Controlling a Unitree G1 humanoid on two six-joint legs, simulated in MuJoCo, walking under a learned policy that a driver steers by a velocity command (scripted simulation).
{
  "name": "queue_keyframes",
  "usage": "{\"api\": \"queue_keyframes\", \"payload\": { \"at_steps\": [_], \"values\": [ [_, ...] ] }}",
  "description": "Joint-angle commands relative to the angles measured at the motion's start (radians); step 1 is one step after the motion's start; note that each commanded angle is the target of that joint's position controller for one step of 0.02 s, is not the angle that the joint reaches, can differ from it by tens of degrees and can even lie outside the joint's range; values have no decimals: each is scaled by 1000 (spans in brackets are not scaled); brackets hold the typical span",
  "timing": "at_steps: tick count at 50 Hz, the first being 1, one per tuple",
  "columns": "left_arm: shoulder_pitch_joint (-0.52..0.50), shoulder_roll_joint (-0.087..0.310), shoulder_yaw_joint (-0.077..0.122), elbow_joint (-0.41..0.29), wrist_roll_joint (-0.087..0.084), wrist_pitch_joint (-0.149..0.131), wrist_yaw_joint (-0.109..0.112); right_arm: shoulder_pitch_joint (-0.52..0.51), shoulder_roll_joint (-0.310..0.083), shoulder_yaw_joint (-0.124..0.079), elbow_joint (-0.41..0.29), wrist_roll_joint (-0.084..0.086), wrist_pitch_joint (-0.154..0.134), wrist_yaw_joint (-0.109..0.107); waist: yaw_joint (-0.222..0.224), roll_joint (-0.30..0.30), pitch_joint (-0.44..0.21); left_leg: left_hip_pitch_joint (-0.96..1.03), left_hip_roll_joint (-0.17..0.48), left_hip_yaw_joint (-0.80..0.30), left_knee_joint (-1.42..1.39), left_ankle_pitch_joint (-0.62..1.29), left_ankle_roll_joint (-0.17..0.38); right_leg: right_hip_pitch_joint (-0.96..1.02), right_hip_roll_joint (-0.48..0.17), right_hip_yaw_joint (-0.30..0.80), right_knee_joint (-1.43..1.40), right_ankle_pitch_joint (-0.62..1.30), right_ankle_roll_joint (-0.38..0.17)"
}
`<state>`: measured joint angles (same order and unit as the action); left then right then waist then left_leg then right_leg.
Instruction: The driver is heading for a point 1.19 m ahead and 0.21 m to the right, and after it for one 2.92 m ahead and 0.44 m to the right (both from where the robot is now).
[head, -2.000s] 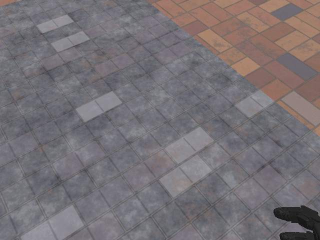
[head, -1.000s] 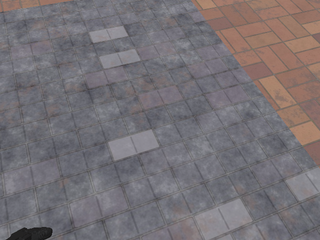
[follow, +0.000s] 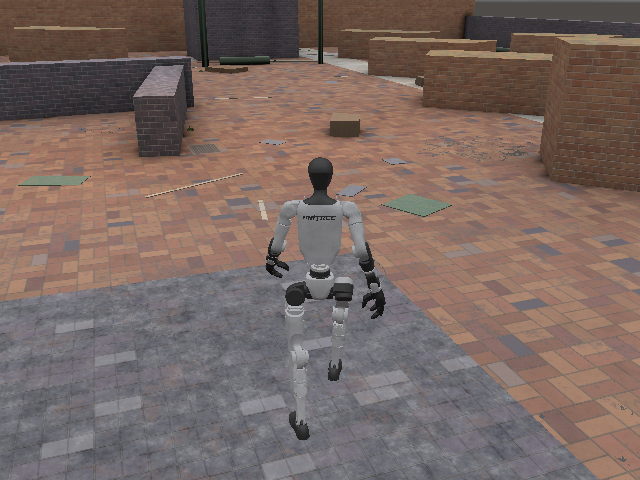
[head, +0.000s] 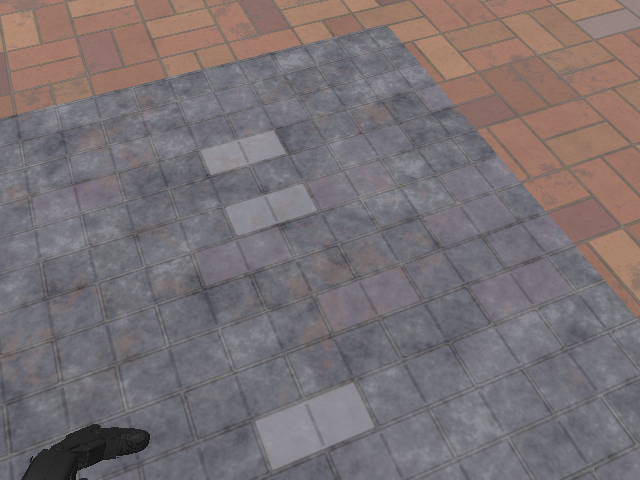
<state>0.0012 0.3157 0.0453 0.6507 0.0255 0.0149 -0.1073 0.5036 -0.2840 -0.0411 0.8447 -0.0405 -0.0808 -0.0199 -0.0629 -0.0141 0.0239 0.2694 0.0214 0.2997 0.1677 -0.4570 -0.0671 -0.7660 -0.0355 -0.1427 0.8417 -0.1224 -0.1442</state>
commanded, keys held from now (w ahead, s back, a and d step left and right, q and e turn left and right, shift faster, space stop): w+e+shift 0.50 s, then w+shift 0.12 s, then w+q+shift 0.08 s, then s+q+shift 0.30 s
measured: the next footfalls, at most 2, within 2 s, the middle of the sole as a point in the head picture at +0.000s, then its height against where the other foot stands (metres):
right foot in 0.06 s outside the picture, level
left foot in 0.48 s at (329, 359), level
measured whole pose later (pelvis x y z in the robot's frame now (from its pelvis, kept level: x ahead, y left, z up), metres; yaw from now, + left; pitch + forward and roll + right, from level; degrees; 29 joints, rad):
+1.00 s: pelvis +0.79 -0.28 +0.02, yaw -26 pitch +3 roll +1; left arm -0.01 0.24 -0.01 0.66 0.02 -0.04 0.00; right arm 0.35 -0.31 -0.05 0.77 0.04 -0.03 -0.04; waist -0.07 0.01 0.08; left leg -0.46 0.00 -0.07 1.30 -0.58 -0.13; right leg -0.47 -0.02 -0.03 0.54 -0.12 -0.02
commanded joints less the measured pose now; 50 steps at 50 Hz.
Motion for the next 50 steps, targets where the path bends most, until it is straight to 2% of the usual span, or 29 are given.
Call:
{"api": "queue_keyframes", "payload": {
  "at_steps": [1,2,3,4,5,6,8,11,15,19,21,22,24,25,26,27,29,33,37,39,40,42,43,44,45,46,47,49,50],
  "values": [
    [156,67,11,-28,-13,-13,23,-76,-229,-49,-58,-8,13,-16,187,155,-50,-135,260,-12,359,1621,107,366,136,-86,-40,-140,-81],
    [362,122,38,29,-15,-20,38,-113,-254,-57,-76,-8,26,-14,278,162,-156,-226,271,-37,617,1599,125,611,169,-47,-63,-202,-109],
    [527,182,73,92,-5,-22,61,-133,-239,-54,-85,-11,25,-5,340,90,-225,-444,221,-45,946,1234,106,908,156,67,-173,-222,-133],
    [410,283,102,80,-10,-3,81,-144,-76,-16,-151,0,11,25,195,-236,-178,-932,-12,-77,1357,79,39,1117,-83,545,-315,-434,-219],
    [405,338,113,30,-1,5,76,-204,-123,-12,-244,9,-18,25,203,-151,-332,-1106,-64,-323,1503,35,44,1214,-202,963,-496,-480,-326],
    [424,298,109,48,-5,2,87,-303,-144,-10,-261,5,-39,26,218,-21,-239,-1161,2,-394,1449,107,57,1144,-207,931,-569,-429,-289],
    [377,213,86,77,-5,-26,106,-290,-123,6,-247,-6,-43,20,106,101,-31,-1055,84,-385,1237,133,55,814,-139,754,-598,-237,-224],
    [319,150,53,65,-18,-65,107,-237,-110,14,-229,-43,19,25,16,79,37,-934,119,-374,1086,64,10,549,-35,598,-624,-109,-221],
    [351,157,55,73,-20,-88,99,-491,-64,41,-327,-21,30,45,75,34,124,-862,92,-292,716,335,-18,382,61,506,-690,52,-168],
    [422,186,69,109,-37,-92,96,-571,-70,45,-348,4,19,48,141,-22,49,-738,13,-282,470,561,23,546,33,525,-635,429,-100],
    [401,208,74,111,-38,-91,106,-526,-101,34,-338,5,16,37,110,-22,-4,-612,-29,-297,376,513,45,629,30,530,-535,618,-57],
    [389,234,79,110,-33,-91,109,-436,-143,16,-312,9,14,26,67,-29,-77,-485,-59,-306,379,442,54,660,30,540,-418,753,-31],
    [285,250,80,93,-12,-103,99,-47,-243,-35,-221,16,10,-12,-160,-25,-255,-63,5,-340,407,260,75,517,71,507,34,689,4],
    [277,72,36,66,0,-114,102,134,-292,-53,-182,-17,6,-33,-179,187,-355,150,258,-590,387,-74,92,324,147,419,405,-101,1],
    [433,15,5,6,-60,-107,100,-9,-352,-66,-201,-43,6,-18,-10,498,-458,207,476,-1205,124,-270,197,89,203,315,600,-380,28],
    [360,108,9,56,-17,-90,108,-149,-227,-56,-230,-26,11,-5,-21,252,-294,39,391,-1146,79,-424,212,32,101,296,598,-235,14],
    [254,115,12,53,10,-73,82,-196,-117,-30,-193,-21,10,10,-3,44,-112,-199,306,-838,95,-125,213,66,36,262,515,-135,28],
    [158,18,-23,-14,27,-51,49,-91,-72,-10,-62,6,-32,30,49,84,18,-366,239,-619,26,131,221,34,11,319,389,-184,44],
    [-4,24,-57,-95,36,-76,32,-157,-114,-15,-41,25,-38,36,105,58,127,-521,144,-410,-51,608,220,132,-8,160,-45,-3,93],
    [-5,-17,-73,-70,23,-101,21,-83,-159,-30,-3,38,-44,48,73,62,71,-606,105,-359,-33,905,194,452,86,75,-201,169,107],
    [44,47,-39,-64,-37,-130,43,-107,-250,-57,-44,97,-55,22,112,81,7,-522,132,-405,54,929,190,526,95,163,-247,195,116],
    [179,124,-2,-13,-5,-130,79,-148,-281,-66,-57,97,-51,4,214,107,-101,-481,93,-389,276,994,115,724,92,187,-363,365,97],
    [271,164,14,11,23,-118,100,-158,-249,-60,-80,86,-45,2,255,105,-163,-570,43,-393,469,848,61,886,4,242,-354,561,74],
    [344,232,20,19,56,-102,123,-103,-101,-18,-115,45,-33,3,218,-144,-330,-771,-81,-338,898,-5,-12,1130,-300,453,-221,1221,-32],
    [339,179,-1,-20,74,-86,114,91,-49,1,-82,79,-15,0,167,-259,-579,-864,-119,-474,1230,-319,-34,1248,-498,649,-184,1471,-205],
    [262,145,1,-37,28,-69,108,79,-135,-24,-86,86,3,0,145,-173,-544,-888,-50,-471,1261,-266,-40,1132,-436,562,-234,1346,-194],
    [185,106,-2,-40,-6,-64,109,11,-153,-36,-109,89,21,-8,116,-128,-411,-967,-14,-422,1228,-202,-50,1035,-380,480,-273,1146,-169],
    [86,54,-8,-31,-29,-55,120,8,-135,-48,-110,75,66,-31,46,-81,-277,-953,38,-379,1221,-123,-84,825,-319,379,-369,907,-145],
    [49,53,-5,-28,-19,-49,127,16,-117,-51,-121,75,89,-35,16,-106,-228,-882,46,-364,1225,-101,-92,698,-310,325,-416,867,-137]
  ]
}}
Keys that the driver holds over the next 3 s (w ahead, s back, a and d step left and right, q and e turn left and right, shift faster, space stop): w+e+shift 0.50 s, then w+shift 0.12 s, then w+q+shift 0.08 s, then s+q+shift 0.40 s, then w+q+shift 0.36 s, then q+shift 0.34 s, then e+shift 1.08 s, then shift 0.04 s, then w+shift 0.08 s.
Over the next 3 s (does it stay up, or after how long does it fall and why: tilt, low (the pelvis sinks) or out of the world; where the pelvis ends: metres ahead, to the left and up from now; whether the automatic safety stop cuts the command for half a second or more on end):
stays up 1.30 -0.29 0.03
